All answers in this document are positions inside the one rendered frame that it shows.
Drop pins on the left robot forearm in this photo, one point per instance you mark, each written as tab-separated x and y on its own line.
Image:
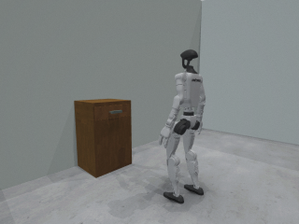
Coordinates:
174	112

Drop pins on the left robot upper arm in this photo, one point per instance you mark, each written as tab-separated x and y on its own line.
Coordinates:
180	86

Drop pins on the right robot hand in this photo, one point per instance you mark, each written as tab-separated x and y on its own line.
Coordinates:
200	126

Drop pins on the right robot upper arm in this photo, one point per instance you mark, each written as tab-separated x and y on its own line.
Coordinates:
202	91

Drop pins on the drawer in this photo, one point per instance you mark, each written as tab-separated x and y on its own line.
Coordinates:
103	112

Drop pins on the cabinet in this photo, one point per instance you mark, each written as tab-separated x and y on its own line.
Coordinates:
103	145

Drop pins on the handle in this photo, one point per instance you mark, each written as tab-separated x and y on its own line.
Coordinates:
115	111

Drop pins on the right robot forearm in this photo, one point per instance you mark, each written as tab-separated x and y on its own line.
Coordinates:
200	110

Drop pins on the left robot hand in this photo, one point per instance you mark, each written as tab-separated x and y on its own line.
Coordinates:
165	132

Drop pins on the humanoid robot torso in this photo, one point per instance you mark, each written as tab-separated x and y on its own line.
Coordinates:
192	87

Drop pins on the right robot shin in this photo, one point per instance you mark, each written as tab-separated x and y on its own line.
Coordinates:
193	171

